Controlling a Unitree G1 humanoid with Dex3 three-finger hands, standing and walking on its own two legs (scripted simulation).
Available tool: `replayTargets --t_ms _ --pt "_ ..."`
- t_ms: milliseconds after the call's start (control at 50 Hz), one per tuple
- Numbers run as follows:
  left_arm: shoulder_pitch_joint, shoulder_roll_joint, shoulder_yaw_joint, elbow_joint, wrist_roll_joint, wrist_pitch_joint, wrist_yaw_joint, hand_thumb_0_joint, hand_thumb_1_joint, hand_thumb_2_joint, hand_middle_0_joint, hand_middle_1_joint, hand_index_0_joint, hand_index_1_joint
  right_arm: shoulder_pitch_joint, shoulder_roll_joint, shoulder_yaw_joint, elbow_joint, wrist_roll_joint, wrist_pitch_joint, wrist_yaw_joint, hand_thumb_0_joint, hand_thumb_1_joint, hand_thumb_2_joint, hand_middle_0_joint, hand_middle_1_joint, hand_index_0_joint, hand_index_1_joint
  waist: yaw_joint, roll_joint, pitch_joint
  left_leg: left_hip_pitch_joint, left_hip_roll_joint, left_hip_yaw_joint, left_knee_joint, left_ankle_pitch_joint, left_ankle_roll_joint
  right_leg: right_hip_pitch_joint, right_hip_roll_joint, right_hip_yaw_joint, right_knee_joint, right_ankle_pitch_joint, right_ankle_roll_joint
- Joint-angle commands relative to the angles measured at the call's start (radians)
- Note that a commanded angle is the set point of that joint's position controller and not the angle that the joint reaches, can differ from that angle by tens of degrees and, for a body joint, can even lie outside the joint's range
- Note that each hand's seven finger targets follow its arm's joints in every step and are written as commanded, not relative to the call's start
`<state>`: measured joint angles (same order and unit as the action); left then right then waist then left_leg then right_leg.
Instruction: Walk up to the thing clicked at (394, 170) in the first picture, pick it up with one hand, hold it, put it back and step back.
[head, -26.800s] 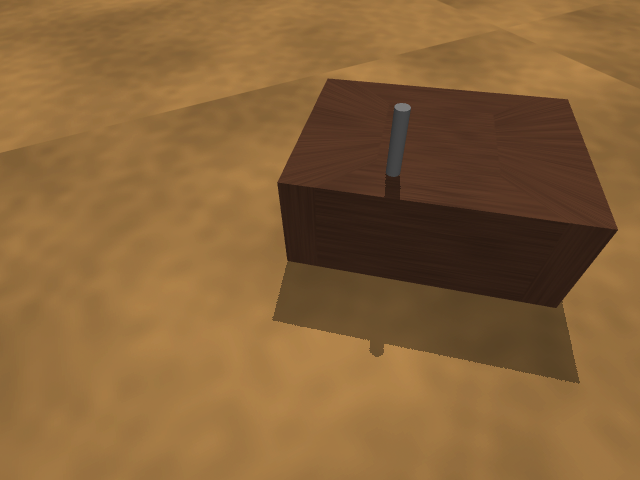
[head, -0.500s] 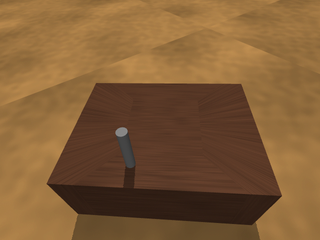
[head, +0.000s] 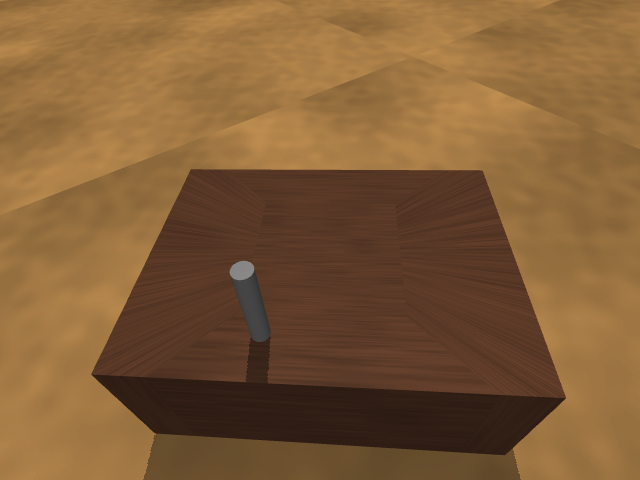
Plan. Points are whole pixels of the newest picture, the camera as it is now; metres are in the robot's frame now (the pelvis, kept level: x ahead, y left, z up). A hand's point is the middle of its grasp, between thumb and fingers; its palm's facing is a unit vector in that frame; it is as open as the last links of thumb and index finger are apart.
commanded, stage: stand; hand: left
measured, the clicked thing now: (252, 304) +0.53 +0.19 -0.24
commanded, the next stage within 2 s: step back in 0.84 s
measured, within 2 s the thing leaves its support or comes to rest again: neither
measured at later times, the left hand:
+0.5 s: hand out of the picture +0.07 +0.25 -0.15, palm faces +0.01 -0.94 -0.35, open 7.4 cm
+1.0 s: hand out of the picture +0.07 +0.27 -0.16, palm faces -0.01 -0.93 -0.37, open 7.4 cm
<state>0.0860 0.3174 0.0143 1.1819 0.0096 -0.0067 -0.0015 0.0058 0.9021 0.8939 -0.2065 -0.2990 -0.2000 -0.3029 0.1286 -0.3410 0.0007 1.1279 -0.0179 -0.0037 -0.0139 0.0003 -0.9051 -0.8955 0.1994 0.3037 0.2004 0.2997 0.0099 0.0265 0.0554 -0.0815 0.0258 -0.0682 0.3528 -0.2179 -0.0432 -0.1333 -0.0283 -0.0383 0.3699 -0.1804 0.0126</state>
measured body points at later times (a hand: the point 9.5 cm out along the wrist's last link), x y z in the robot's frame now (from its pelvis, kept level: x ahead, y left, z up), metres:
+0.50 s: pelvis +0.01 +0.00 +0.00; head +0.01 -0.01 +0.45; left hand +0.08 +0.30 -0.13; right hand +0.07 -0.30 -0.14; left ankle -0.01 +0.15 -0.75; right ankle +0.02 -0.13 -0.75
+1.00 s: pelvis -0.03 +0.01 -0.01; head +0.02 +0.00 +0.44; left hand +0.07 +0.32 -0.13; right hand +0.04 -0.31 -0.14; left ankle -0.03 +0.14 -0.73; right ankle +0.02 -0.12 -0.75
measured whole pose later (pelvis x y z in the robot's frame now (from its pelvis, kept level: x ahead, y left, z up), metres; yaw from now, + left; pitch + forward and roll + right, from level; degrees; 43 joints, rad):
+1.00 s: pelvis -0.03 +0.01 -0.01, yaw -1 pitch -2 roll +0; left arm 0.07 0.35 0.06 1.05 0.01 0.02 0.00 0.01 0.90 0.89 -0.21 -0.30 -0.20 -0.30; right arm 0.10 -0.39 -0.04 1.04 0.00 0.04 0.01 0.00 -0.91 -0.90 0.20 0.30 0.20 0.30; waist 0.00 0.02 0.16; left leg -0.28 -0.01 -0.04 0.70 -0.40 0.01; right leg -0.26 -0.04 -0.01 0.48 -0.18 0.01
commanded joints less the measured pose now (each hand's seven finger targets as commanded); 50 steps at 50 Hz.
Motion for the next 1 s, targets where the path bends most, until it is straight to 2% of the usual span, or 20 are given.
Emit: replayTargets --t_ms 0,60,140,200,240,400,460,700,800,820,840,860,880,900,920,940,960,980 --pt "-0.038 0.225 0.040 -0.048 0.002 -0.020 0.018 0.000 0.899 0.900 -0.200 -0.300 -0.200 -0.300 -0.013 -0.200 -0.037 -0.045 0.000 -0.019 -0.011 0.000 -0.900 -0.900 0.200 0.300 0.200 0.300 -0.001 -0.023 -0.044 -0.078 0.081 -0.039 -0.068 0.137 0.048 0.069 -0.096 0.091 -0.068 0.101 -0.021" --pt "-0.031 0.219 0.039 -0.048 0.003 -0.017 0.016 0.000 0.899 0.900 -0.200 -0.300 -0.200 -0.300 -0.025 -0.206 -0.038 -0.046 0.002 -0.021 -0.010 0.000 -0.900 -0.900 0.200 0.300 0.200 0.300 0.000 0.004 -0.038 -0.072 0.082 -0.041 -0.078 0.116 0.047 0.054 -0.094 0.091 -0.073 0.082 -0.022" --pt "-0.040 0.225 0.041 -0.055 0.003 -0.018 0.016 0.000 0.899 0.900 -0.200 -0.300 -0.200 -0.300 -0.024 -0.207 -0.039 -0.049 0.001 -0.020 -0.009 0.000 -0.900 -0.900 0.200 0.300 0.200 0.300 -0.002 -0.021 -0.045 -0.072 0.086 -0.042 -0.082 0.114 0.050 0.056 -0.092 0.089 -0.071 0.073 -0.022" --pt "-0.041 0.226 0.042 -0.057 0.002 -0.019 0.015 0.000 0.899 0.900 -0.200 -0.300 -0.200 -0.300 -0.021 -0.204 -0.036 -0.049 0.001 -0.022 -0.008 0.000 -0.900 -0.900 0.200 0.300 0.200 0.300 -0.003 -0.027 -0.064 -0.064 0.091 -0.039 -0.074 0.156 0.049 0.079 -0.100 0.091 -0.060 0.129 -0.027" --pt "-0.032 0.227 0.041 -0.057 0.002 -0.020 0.016 0.000 0.899 0.900 -0.200 -0.300 -0.200 -0.300 -0.025 -0.206 -0.038 -0.049 0.002 -0.021 -0.007 0.000 -0.900 -0.900 0.200 0.300 0.200 0.300 0.001 -0.024 -0.068 -0.063 0.086 -0.038 -0.073 0.140 0.051 0.077 -0.097 0.089 -0.067 0.107 -0.024" --pt "-0.030 0.231 0.041 -0.062 -0.002 -0.023 0.017 0.000 0.900 0.900 -0.200 -0.300 -0.200 -0.300 -0.021 -0.210 -0.036 -0.047 0.002 -0.021 -0.009 0.000 -0.900 -0.900 0.200 0.300 0.200 0.300 -0.003 -0.026 -0.090 -0.035 0.094 -0.030 -0.056 0.231 0.051 0.091 -0.106 0.091 -0.050 0.233 -0.028" --pt "-0.031 0.234 0.042 -0.066 -0.001 -0.022 0.016 0.000 0.900 0.900 -0.200 -0.300 -0.200 -0.300 -0.016 -0.211 -0.035 -0.049 0.004 -0.021 -0.010 0.000 -0.900 -0.900 0.200 0.300 0.200 0.300 -0.005 -0.023 -0.090 -0.042 0.094 -0.030 -0.062 0.241 0.050 0.103 -0.105 0.087 -0.047 0.240 -0.027" --pt "-0.030 0.237 0.044 -0.072 0.000 -0.019 0.010 0.000 0.900 0.900 -0.200 -0.300 -0.200 -0.300 -0.024 -0.212 -0.037 -0.048 0.003 -0.020 -0.004 0.000 -0.900 -0.900 0.200 0.300 0.200 0.300 -0.004 -0.024 -0.027 -0.055 0.088 -0.029 -0.090 0.082 0.050 0.029 -0.092 0.101 -0.091 0.063 -0.027" --pt "-0.028 0.238 0.045 -0.077 0.002 -0.022 0.010 0.000 0.900 0.900 -0.200 -0.300 -0.200 -0.300 -0.028 -0.212 -0.041 -0.056 0.002 -0.021 -0.001 0.000 -0.900 -0.900 0.200 0.300 0.200 0.300 -0.004 -0.022 -0.036 -0.060 0.089 -0.032 -0.091 0.063 0.053 0.033 -0.092 0.105 -0.089 0.043 -0.030" --pt "-0.030 0.304 0.092 -0.111 -0.012 -0.013 0.013 0.000 0.900 0.900 -0.200 -0.300 -0.200 -0.300 -0.065 -0.257 -0.061 -0.075 0.004 -0.002 0.006 0.000 -0.900 -0.900 0.200 0.300 0.200 0.300 -0.001 -0.043 0.062 -0.151 0.061 -0.034 0.034 0.201 0.082 -0.033 -0.096 0.132 -0.015 0.254 -0.035" --pt "-0.018 0.310 0.097 -0.121 -0.016 -0.009 0.017 0.000 0.900 0.900 -0.200 -0.300 -0.200 -0.300 -0.041 -0.235 -0.060 -0.089 0.013 0.005 0.006 0.000 -0.900 -0.900 0.200 0.300 0.200 0.300 -0.008 -0.061 0.032 -0.161 0.042 -0.008 0.089 0.214 0.079 -0.013 -0.112 0.139 -0.002 0.323 -0.058" --pt "-0.001 0.310 0.102 -0.134 -0.018 -0.008 0.020 0.000 0.900 0.900 -0.200 -0.300 -0.200 -0.300 -0.033 -0.216 -0.058 -0.099 0.016 0.009 0.008 0.000 -0.900 -0.900 0.200 0.300 0.200 0.300 -0.002 -0.083 0.007 -0.144 0.013 0.021 0.160 0.185 0.071 -0.020 -0.143 0.164 -0.013 0.352 -0.089" --pt "-0.003 0.326 0.107 -0.154 -0.014 -0.007 0.021 0.000 0.900 0.900 -0.200 -0.300 -0.200 -0.300 -0.016 -0.215 -0.062 -0.108 0.019 0.014 0.008 0.000 -0.900 -0.900 0.200 0.300 0.200 0.300 -0.009 -0.115 -0.036 -0.134 -0.020 0.045 0.243 0.135 0.068 -0.025 -0.192 0.214 -0.030 0.384 -0.134" --pt "-0.022 0.335 0.112 -0.177 -0.011 -0.004 0.023 0.000 0.900 0.900 -0.200 -0.300 -0.200 -0.300 0.007 -0.205 -0.065 -0.113 0.018 0.022 0.009 0.000 -0.900 -0.900 0.200 0.300 0.200 0.300 -0.015 -0.155 -0.058 -0.140 -0.055 0.065 0.335 -0.010 0.062 -0.049 -0.247 0.256 -0.043 0.384 -0.184" --pt "-0.062 0.334 0.113 -0.211 -0.002 -0.002 0.025 0.000 0.900 0.900 -0.200 -0.300 -0.200 -0.300 0.036 -0.202 -0.073 -0.119 0.015 0.030 0.010 0.000 -0.900 -0.900 0.200 0.300 0.200 0.300 -0.028 -0.197 -0.090 -0.148 -0.069 0.062 0.423 -0.192 0.067 -0.068 -0.293 0.287 -0.044 0.369 -0.227" --pt "-0.079 0.334 0.117 -0.234 0.007 0.002 0.026 0.000 0.900 0.900 -0.200 -0.300 -0.200 -0.300 0.056 -0.213 -0.081 -0.126 0.013 0.039 0.013 0.000 -0.900 -0.900 0.200 0.300 0.200 0.300 -0.029 -0.210 -0.110 -0.148 -0.071 0.038 0.518 -0.293 0.078 -0.105 -0.319 0.301 -0.032 0.343 -0.254" --pt "-0.103 0.335 0.117 -0.260 0.014 0.006 0.027 0.000 0.900 0.900 -0.200 -0.300 -0.200 -0.300 0.088 -0.214 -0.086 -0.138 0.012 0.046 0.018 0.000 -0.900 -0.900 0.200 0.300 0.200 0.300 -0.044 -0.221 -0.117 -0.130 -0.053 0.008 0.560 -0.313 0.089 -0.159 -0.324 0.281 -0.015 0.321 -0.251" --pt "-0.135 0.334 0.114 -0.279 0.019 0.009 0.029 0.000 0.900 0.900 -0.200 -0.300 -0.200 -0.300 0.109 -0.220 -0.091 -0.147 0.017 0.048 0.020 0.000 -0.900 -0.900 0.200 0.300 0.200 0.300 -0.062 -0.246 -0.124 -0.127 -0.023 -0.017 0.516 -0.301 0.100 -0.167 -0.312 0.264 0.019 0.316 -0.232"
